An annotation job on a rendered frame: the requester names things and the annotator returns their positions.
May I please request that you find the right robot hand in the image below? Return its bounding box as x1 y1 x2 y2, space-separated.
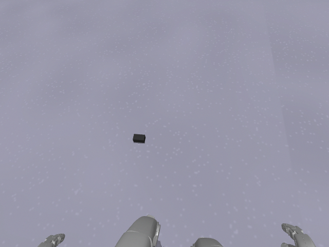
281 223 316 247

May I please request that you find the left robot hand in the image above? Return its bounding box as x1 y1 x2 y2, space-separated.
38 234 65 247

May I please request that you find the small box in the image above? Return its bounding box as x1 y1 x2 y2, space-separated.
133 134 145 143

